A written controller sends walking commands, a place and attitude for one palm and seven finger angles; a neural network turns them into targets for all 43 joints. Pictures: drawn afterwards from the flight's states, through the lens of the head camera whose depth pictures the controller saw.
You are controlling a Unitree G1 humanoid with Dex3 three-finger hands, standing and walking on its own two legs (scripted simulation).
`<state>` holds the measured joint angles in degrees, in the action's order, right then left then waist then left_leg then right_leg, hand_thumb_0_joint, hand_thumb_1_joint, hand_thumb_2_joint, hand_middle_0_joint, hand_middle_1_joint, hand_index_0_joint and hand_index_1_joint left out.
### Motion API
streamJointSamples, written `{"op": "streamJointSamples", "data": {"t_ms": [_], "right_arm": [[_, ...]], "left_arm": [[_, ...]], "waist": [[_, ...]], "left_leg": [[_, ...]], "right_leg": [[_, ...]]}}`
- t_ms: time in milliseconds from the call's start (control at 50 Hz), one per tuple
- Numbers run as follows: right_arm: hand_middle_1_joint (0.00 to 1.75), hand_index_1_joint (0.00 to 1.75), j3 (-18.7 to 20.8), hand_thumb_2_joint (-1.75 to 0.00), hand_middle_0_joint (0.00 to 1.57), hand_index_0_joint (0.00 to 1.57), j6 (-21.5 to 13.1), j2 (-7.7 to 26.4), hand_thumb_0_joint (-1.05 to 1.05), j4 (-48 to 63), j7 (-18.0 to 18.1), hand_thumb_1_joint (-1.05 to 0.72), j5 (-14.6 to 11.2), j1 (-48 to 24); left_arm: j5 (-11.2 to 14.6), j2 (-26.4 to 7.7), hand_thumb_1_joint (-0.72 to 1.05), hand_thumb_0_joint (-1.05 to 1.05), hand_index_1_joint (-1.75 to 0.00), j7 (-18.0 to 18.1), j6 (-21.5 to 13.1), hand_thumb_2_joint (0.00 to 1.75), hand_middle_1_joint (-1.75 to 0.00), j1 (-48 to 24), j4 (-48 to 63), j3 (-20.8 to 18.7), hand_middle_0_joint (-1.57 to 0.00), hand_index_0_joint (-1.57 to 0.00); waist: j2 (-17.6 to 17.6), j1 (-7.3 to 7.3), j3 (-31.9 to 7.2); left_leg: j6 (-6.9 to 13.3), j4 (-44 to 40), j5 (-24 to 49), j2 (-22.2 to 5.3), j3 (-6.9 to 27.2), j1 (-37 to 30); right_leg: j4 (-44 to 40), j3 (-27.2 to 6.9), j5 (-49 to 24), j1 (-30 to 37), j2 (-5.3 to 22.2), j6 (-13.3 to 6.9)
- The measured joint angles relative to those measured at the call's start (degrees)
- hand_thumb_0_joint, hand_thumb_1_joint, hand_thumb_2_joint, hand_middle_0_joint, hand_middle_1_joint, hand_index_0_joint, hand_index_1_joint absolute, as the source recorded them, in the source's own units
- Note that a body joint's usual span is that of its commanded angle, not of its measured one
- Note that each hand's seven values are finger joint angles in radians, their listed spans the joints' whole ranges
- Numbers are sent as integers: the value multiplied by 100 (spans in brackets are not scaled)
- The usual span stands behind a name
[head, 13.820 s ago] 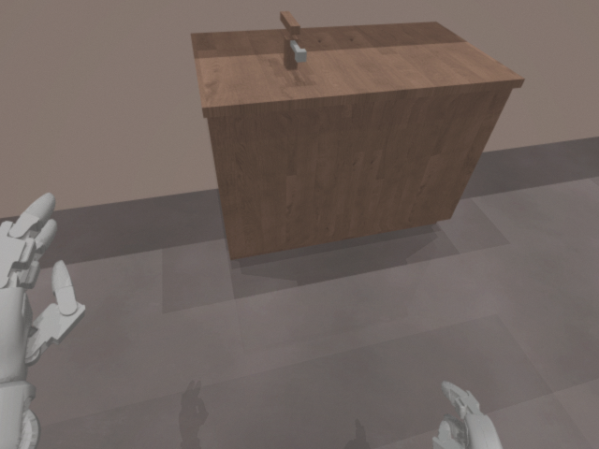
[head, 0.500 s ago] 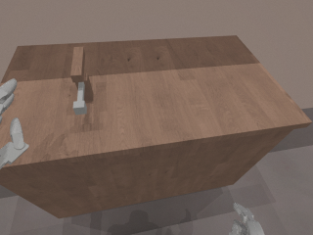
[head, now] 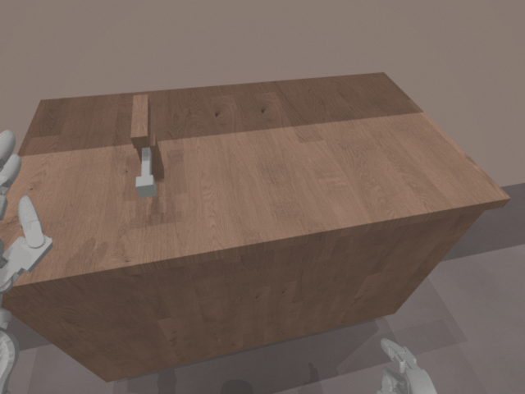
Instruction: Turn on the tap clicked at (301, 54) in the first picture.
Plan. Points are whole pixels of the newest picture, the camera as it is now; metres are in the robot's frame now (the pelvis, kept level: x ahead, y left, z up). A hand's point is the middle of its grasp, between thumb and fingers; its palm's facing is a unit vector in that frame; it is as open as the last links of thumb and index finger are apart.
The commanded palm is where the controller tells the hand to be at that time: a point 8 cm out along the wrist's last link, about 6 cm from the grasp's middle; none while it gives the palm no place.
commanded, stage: come to a stop and stand still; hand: left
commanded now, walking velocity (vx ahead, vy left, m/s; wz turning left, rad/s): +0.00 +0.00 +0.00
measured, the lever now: (146, 186) +0.40 +0.26 +0.07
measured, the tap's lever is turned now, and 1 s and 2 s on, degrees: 0 0 0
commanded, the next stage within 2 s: look again from close up in 0.06 s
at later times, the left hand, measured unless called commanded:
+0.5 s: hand (92, 234) +0.24 +0.24 +0.16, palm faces +0.38 -0.84 -0.39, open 7.4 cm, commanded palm +0.18 +0.27 +0.18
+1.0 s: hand (122, 228) +0.25 +0.21 +0.16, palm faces +0.41 -0.84 -0.35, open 7.4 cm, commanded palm +0.19 +0.24 +0.18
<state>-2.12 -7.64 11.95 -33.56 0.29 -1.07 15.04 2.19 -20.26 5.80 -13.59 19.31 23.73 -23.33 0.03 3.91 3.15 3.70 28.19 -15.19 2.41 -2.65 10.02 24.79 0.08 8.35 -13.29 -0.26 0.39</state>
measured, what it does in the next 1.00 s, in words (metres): shifts its weight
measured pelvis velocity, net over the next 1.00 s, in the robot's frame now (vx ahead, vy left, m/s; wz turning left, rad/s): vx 0.04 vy -0.04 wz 0.03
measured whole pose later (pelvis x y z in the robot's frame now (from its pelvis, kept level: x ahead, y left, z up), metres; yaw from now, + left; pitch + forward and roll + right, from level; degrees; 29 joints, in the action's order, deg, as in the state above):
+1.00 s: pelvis +0.04 -0.04 +0.00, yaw +1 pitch -1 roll -1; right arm -2.0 -3.7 9.7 -32.3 -0.1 -1.1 12.8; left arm 2.8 -20.5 5.7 -8.8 22.2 24.7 -19.3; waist 0.6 1.5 2.0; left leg 0.5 29.3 -18.6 -0.6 0.2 9.6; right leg 26.1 3.0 12.5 -12.5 -3.1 -2.9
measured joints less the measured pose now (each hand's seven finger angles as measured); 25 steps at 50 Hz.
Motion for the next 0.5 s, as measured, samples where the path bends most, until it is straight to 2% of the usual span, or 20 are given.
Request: {"op": "streamJointSamples", "data": {"t_ms": [80, 160, 260, 400, 500], "right_arm": [[30, 30, 14, -90, 20, 20, 7, 32, 1, -45, 16, -90, -15, -60], [30, 30, -32, -90, 20, 21, 60, -82, 1, 57, 53, -90, -7, -173], [30, 30, -65, -90, 20, 21, 28, -170, 1, 216, 43, -90, 39, -210], [30, 30, 44, -90, 20, 20, -18, -24, 1, 174, 19, -90, 56, -207], [30, 30, 101, -90, 20, 20, 73, 27, 1, 98, 59, -90, 27, -287]], "left_arm": [[-95, 341, 89, 1, -30, -10, 16, 90, -30, -24, -299, 478, -21, -21], [-193, 283, 89, 1, -30, -72, 148, 90, -30, -11, -640, 671, -21, -21], [-180, 38, 89, 1, -30, -99, 181, 90, -30, 112, -336, 519, -21, -21], [-77, -131, 89, 1, -30, -70, -31, 90, -30, 355, 298, 318, -21, -21], [-28, -90, 89, 1, -30, -59, 66, 90, -30, 407, 71, 331, -21, -21]], "waist": [[-66, 13, -148], [9, -132, -158], [162, -265, -39], [136, -237, 3], [63, -207, -35]], "left_leg": [[6, -143, 53, 37, -60, -66], [-5, -240, 102, 35, -69, -82], [-50, -235, 84, -41, -13, -46], [-84, -219, 6, -69, 64, -23], [-80, -265, -15, -47, 69, -60]], "right_leg": [[-32, -66, -17, -2, 31, 24], [-51, -77, -23, -24, 26, 10], [-148, -17, -43, -4, -46, -56], [-209, 57, 16, 27, -71, -75], [-189, 58, 76, 37, -49, -58]]}}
